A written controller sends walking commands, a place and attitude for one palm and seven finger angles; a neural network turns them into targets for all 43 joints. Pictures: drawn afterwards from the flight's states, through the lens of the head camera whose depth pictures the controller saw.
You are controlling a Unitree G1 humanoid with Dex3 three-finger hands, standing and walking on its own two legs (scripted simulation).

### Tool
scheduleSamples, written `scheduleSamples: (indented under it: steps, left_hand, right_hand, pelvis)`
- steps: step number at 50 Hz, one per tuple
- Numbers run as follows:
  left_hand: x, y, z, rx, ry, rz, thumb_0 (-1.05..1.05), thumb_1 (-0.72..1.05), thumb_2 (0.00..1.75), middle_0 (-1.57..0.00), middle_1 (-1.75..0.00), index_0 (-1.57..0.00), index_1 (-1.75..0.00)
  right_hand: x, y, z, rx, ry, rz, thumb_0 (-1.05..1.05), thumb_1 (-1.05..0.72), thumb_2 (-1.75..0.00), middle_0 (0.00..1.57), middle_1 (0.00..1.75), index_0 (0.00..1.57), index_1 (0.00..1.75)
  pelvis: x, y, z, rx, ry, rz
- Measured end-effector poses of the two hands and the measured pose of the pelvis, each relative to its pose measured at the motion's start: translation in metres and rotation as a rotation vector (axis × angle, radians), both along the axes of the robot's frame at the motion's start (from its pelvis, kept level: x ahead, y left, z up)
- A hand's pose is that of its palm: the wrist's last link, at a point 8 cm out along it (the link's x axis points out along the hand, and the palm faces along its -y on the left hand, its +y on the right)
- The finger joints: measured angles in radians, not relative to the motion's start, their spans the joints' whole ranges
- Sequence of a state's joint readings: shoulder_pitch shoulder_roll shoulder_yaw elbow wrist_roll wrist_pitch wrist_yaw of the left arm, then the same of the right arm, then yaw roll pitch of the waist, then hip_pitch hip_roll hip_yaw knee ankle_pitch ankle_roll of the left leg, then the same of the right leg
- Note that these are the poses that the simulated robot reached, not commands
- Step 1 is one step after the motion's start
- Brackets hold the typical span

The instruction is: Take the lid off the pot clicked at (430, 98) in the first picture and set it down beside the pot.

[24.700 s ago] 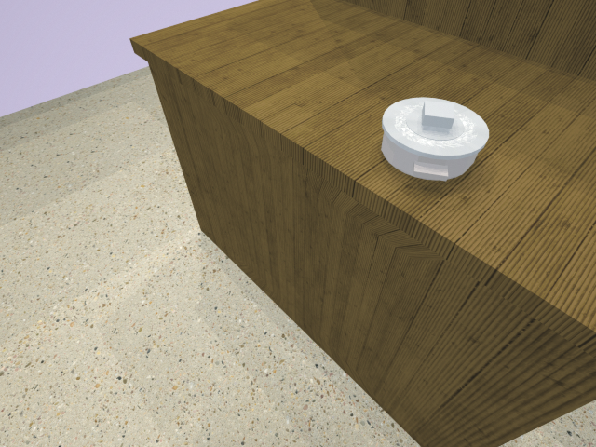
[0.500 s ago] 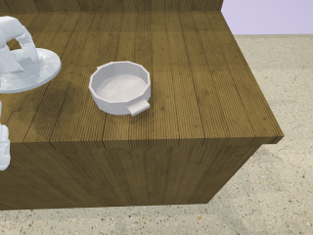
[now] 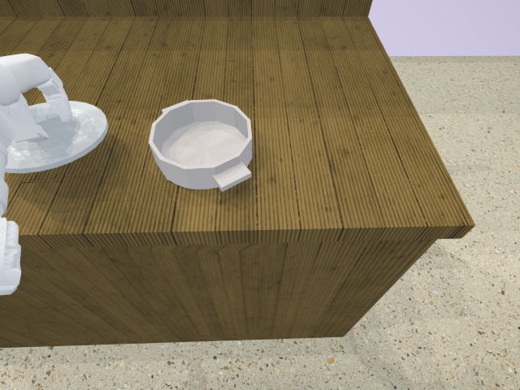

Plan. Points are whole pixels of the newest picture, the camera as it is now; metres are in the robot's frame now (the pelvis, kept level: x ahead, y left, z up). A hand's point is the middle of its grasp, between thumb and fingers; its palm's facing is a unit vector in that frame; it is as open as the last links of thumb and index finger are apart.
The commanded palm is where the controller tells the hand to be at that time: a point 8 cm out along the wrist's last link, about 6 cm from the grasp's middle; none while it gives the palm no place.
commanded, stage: lower the lid onto the table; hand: left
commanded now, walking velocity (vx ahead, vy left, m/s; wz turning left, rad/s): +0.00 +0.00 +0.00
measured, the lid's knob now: (39, 120) +0.48 +0.31 +0.16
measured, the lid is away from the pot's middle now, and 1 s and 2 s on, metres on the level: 0.23 0.23 0.23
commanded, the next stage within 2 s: open the fingers wide in 0.74 s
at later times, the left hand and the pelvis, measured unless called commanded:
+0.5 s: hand (48, 135) +0.46 +0.30 +0.15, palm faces -0.44 -0.13 -0.89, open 7.5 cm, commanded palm +0.47 +0.31 +0.22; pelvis +0.00 +0.00 +0.00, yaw -1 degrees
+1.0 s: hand (52, 143) +0.46 +0.30 +0.13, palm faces -0.39 -0.07 -0.92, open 7.2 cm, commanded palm +0.46 +0.31 +0.20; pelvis +0.00 +0.00 -0.01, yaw -2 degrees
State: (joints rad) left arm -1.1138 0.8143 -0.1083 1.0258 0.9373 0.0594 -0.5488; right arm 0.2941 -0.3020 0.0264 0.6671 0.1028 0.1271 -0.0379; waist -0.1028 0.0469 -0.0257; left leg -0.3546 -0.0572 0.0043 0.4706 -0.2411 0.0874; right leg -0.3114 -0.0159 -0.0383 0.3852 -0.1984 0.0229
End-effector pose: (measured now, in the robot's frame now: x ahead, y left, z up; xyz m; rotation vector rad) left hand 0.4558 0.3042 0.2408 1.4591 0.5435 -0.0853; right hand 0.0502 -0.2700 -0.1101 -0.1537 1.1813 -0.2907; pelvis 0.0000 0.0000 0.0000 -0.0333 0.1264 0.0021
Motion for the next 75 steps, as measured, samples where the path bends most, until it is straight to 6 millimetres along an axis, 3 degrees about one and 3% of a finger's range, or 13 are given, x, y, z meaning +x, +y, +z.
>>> scheduleSamples:
  steps: [9,30,42,50,64,75]
  left_hand:
    - [0.0,-0.003,-0.013,-0.01,0.03,-0.026,0.05,0.13,0.96,-0.62,-0.83,-0.74,-0.89]
    - [0.006,-0.002,-0.04,-0.044,0.069,-0.038,0.04,0.13,0.96,-0.61,-0.83,-0.75,-0.9]
    - [0.012,0.002,-0.045,-0.039,0.067,-0.028,0.04,0.12,0.95,-0.61,-0.85,-0.78,-0.92]
    - [0.004,-0.004,-0.05,-0.001,-0.006,-0.155,0.02,0.15,0.96,-0.6,-0.84,-0.77,-0.92]
    - [-0.007,0.003,-0.048,-0.009,-0.017,-0.119,-0.01,0.18,0.95,-0.58,-0.81,-0.71,-0.89]
    - [-0.003,0.009,-0.05,-0.008,-0.007,-0.095,-0.01,0.1,0.94,-0.58,-0.77,-0.62,-0.79]
  right_hand:
    - [-0.002,-0.003,0.001,-0.02,0.001,0.0,0.01,-0.91,-0.9,0.2,0.3,0.2,0.3]
    - [-0.028,-0.006,-0.002,-0.028,0.066,-0.05,0.01,-0.91,-0.9,0.2,0.3,0.2,0.3]
    - [-0.035,-0.007,-0.004,-0.041,0.092,-0.07,0.01,-0.91,-0.9,0.2,0.3,0.2,0.3]
    - [-0.031,-0.003,-0.007,-0.03,0.11,-0.076,0.01,-0.91,-0.9,0.2,0.3,0.2,0.3]
    - [-0.007,0.003,-0.007,-0.019,0.059,-0.038,0.01,-0.91,-0.9,0.2,0.3,0.2,0.3]
    - [-0.018,-0.004,-0.005,-0.048,0.086,-0.057,0.01,-0.91,-0.9,0.2,0.3,0.2,0.3]
  pelvis:
    - [-0.001,-0.001,-0.001,-0.002,0.0,0.001]
    - [-0.002,-0.001,-0.003,-0.004,0.02,-0.015]
    - [0.0,0.0,-0.007,-0.008,0.044,-0.019]
    - [-0.002,0.001,-0.008,-0.008,0.049,-0.028]
    - [-0.008,0.0,-0.008,-0.01,0.041,-0.018]
    - [-0.008,0.0,-0.01,-0.013,0.048,-0.024]
